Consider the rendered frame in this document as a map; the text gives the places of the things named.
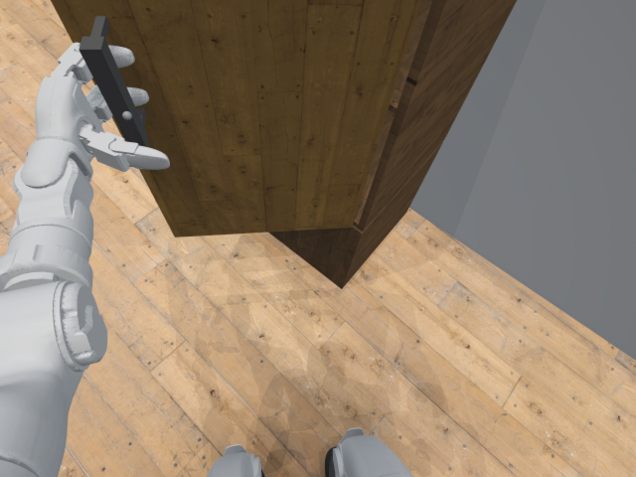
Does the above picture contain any handle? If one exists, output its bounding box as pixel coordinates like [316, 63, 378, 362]
[79, 16, 148, 147]

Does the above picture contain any cupboard door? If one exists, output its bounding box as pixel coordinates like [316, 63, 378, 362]
[51, 0, 421, 238]

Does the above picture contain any left robot upper arm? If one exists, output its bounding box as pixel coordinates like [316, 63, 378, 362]
[0, 280, 107, 477]

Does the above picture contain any robot left forearm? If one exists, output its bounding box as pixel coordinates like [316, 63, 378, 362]
[0, 139, 93, 293]

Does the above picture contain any robot left hand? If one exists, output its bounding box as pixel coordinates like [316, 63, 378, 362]
[35, 43, 170, 172]

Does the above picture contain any right robot thigh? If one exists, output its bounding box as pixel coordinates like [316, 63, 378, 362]
[333, 435, 413, 477]

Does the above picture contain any left robot shin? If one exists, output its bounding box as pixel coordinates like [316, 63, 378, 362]
[224, 444, 247, 456]

